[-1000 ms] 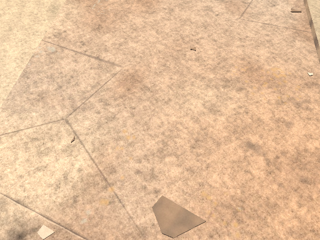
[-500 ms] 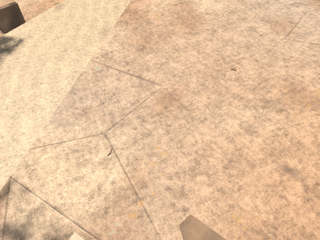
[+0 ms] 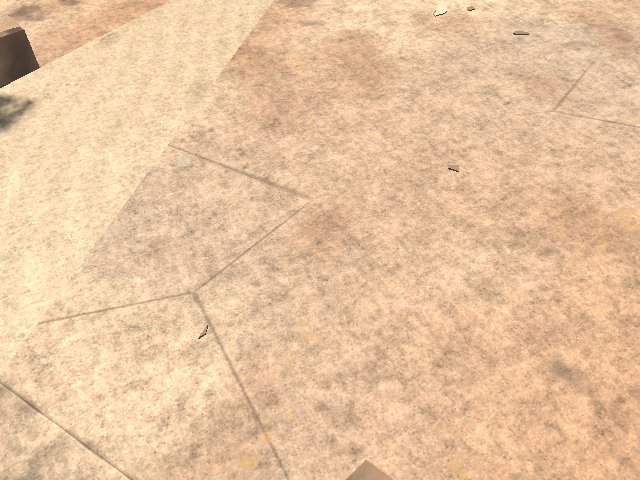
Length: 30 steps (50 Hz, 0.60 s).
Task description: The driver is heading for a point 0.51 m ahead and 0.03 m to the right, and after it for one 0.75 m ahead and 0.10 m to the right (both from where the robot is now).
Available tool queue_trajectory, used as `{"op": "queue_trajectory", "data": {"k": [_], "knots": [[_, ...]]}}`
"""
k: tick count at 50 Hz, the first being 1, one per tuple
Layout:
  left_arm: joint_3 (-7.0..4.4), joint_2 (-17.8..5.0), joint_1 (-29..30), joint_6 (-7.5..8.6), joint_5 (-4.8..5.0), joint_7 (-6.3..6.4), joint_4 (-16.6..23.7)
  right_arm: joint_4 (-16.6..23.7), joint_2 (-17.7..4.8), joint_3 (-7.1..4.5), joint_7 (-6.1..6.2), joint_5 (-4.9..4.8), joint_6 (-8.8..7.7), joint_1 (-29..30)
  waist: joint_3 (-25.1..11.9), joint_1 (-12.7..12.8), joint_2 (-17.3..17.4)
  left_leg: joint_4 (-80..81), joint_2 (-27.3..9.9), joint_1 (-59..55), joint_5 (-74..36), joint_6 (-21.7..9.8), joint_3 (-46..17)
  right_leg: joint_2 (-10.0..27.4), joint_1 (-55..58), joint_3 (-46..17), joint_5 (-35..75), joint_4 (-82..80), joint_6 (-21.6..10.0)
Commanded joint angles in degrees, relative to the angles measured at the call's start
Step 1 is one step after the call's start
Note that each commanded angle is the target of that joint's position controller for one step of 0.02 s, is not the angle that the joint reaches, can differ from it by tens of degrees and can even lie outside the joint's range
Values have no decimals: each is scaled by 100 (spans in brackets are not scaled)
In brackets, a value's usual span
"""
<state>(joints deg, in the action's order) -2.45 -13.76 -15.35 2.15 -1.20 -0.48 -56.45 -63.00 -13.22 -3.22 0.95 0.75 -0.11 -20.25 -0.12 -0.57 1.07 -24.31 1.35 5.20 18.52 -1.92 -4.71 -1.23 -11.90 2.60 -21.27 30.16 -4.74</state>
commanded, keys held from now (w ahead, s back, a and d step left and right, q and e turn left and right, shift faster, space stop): w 0.44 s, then no key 0.16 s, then e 0.40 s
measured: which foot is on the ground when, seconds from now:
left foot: down 0.00-0.00, up 0.02-0.44, down 0.46-1.00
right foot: down 0.00-0.48, up 0.50-0.98, down 1.00-1.00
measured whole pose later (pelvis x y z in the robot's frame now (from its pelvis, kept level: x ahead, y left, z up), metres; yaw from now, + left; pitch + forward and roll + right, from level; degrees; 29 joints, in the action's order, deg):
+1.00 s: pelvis +0.37 +0.01 -0.01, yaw -10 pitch +0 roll +1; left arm -2.0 -10.1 -8.5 -0.9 -1.5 -0.1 -51.6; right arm -55.9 -12.5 -2.5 3.0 1.4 -1.0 -15.2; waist 3.6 -0.6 0.8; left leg -30.6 0.0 9.2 21.1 -4.2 15.1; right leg 0.4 -19.1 5.0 -17.0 35.4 -4.7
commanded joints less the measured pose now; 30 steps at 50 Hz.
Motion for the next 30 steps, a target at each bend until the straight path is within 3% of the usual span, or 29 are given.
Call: {"op": "queue_trajectory", "data": {"k": [1, 2, 3, 4, 6, 7, 10, 14, 17, 20, 22, 23, 24, 25, 26, 27, 28, 29, 30], "knots": [[-195, -690, -1707, 159, -60, 106, -302, 653, -373, -34, -29, 16, -196, 1073, 480, 968, -963, -1136, -125, 2965, 1132, -455, -51, 1031, 2356, -1664, -932, -1665, -174], [-309, -1207, -2170, 156, -30, 84, -425, 875, -231, 5, -67, 19, -246, 1203, 491, 964, -1859, -2441, 350, 3843, 1325, -374, 523, 2184, 2356, -3883, -2292, -2571, -629], [-253, -985, -1681, 119, -45, 90, -356, 889, -583, -68, -112, 144, -260, 1220, 911, 590, -1035, -3253, -70, 3892, 988, -454, 165, 2327, 1688, -3933, -2476, -2551, -837], [-179, -732, -1117, 157, -20, 66, -146, 830, -515, -58, -190, 125, -294, 1153, 1067, 299, -538, -3503, -306, 3834, 423, -466, 112, 2081, 1325, -3425, -2095, -2517, -784], [-116, -562, -766, 266, 10, 65, -21, 711, -364, -27, -290, 119, -341, 974, 889, 75, -388, -3468, -528, 3543, -273, -325, 262, 1614, 1236, -2422, -658, -2582, -609], [-82, -473, -835, 315, 9, 74, -71, 697, -370, -27, -319, 156, -323, 994, 795, 79, -422, -3448, -545, 3491, -493, -239, 378, 1439, 1299, -2001, 137, -2549, -559], [-17, -349, -1396, 371, 26, 82, -323, 849, -294, -6, -333, 152, -249, 1348, 644, 156, -529, -3318, -500, 3707, -765, -72, 676, 1261, 1584, -1295, 2175, -2300, -562], [43, -315, -1563, 362, 13, 105, -408, 1298, -134, 103, -340, 98, -220, 2348, 810, 312, -619, -2146, -359, 3484, -1183, 43, 996, 1097, 1276, -814, 3184, -2282, -583], [40, -415, -1623, 375, 9, 129, -474, 1522, -141, 149, -333, 52, -215, 2706, 867, 349, -717, -1283, -230, 2901, -1416, -118, 1152, 1192, 1221, -682, 3643, -2314, -569], [18, -542, -1387, 387, 20, 147, -478, 1493, -345, 70, -241, 48, -250, 2240, 590, 20, -702, -920, 14, 2023, -1229, -449, 1190, 1338, 1531, -498, 5462, -1654, -439], [-18, -657, -1214, 337, 19, 154, -461, 1037, -583, -75, -140, 46, -327, 776, -209, -593, -613, -504, 300, 492, -1148, -673, 1225, 1202, 1549, -293, 6333, 75, -270], [8, -580, -1226, 323, 52, 143, -424, 789, -785, -165, -72, 152, -386, -68, -630, -886, -466, -337, -182, -763, -1187, -817, 747, 982, 719, -199, 5217, 1388, -168], [124, -25, -1626, 304, 164, 111, -263, 726, -1316, -278, -30, 300, -419, -714, -1412, -733, 538, -257, -1929, -2159, -1277, -1247, -1418, 338, -734, 106, 1857, 3482, 31], [34, -103, -2041, 267, 240, 122, -368, 732, -1378, -303, -95, 128, -348, -498, -1850, -487, 976, 595, -2706, -2314, -2195, -1955, -3499, -479, -1689, -376, -958, 4927, 92], [-37, -348, -1563, 215, 113, 161, -283, 866, -1094, -245, -115, -56, -340, 274, -958, -176, 266, 659, -2437, -1378, -2372, -1787, -2544, 15, -1887, -684, -415, 5023, 51], [-24, -267, -1122, 231, 39, 148, -190, 936, -618, -110, -128, -82, -390, 723, -289, -95, 50, 770, -2171, -499, -3011, -1648, -1688, 182, -1835, -600, -96, 4741, 64], [-28, -166, -985, 214, 13, 141, -179, 897, -351, -26, -128, -42, -442, 848, 0, 68, -72, 882, -1872, 46, -3683, -1437, -1060, 345, -1605, -578, 29, 4410, 73], [-44, -149, -963, 141, -74, 119, -176, 811, -188, 36, -95, -48, -484, 795, 99, 180, 0, 945, -1638, 410, -4163, -1287, -594, 436, -1350, -585, 55, 4075, 115], [-32, -43, -1077, 60, -98, 89, -221, 727, -99, 85, -80, -22, -514, 717, 60, 282, 84, 976, -1522, 613, -4532, -1168, -270, 432, -1072, -552, 84, 3826, 153]]}}
Keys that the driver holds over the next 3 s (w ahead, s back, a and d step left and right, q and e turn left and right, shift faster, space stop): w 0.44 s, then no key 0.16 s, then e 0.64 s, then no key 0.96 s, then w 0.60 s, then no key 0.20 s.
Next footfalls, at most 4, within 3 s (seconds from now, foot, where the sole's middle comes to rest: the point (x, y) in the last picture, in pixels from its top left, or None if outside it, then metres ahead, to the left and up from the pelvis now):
0.46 left None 0.38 0.08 -0.78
1.00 right None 0.43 -0.08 -0.78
1.50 left None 0.46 0.11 -0.78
1.78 right None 0.35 -0.07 -0.78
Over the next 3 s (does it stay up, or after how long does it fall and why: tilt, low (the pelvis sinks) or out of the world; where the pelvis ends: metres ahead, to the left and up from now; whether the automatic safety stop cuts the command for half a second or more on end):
stays up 0.63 -0.06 -0.02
